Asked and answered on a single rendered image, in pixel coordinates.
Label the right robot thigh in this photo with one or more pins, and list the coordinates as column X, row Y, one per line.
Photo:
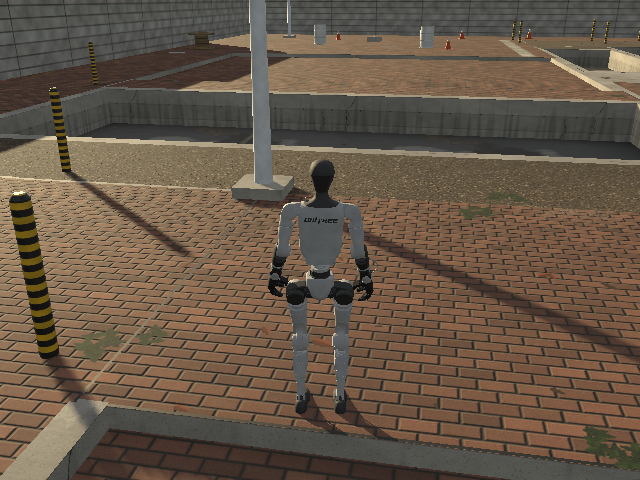
column 343, row 300

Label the right robot upper arm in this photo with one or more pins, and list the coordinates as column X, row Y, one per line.
column 352, row 213

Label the left robot upper arm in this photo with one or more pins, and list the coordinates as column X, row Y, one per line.
column 289, row 212

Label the right robot hand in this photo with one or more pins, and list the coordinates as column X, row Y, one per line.
column 362, row 286

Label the left robot hand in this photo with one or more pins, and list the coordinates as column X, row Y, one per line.
column 272, row 283

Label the left robot forearm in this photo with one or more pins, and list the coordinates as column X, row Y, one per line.
column 276, row 265

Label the right robot shin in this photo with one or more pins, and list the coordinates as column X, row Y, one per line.
column 341, row 367

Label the right robot forearm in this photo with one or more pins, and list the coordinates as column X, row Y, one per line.
column 363, row 268

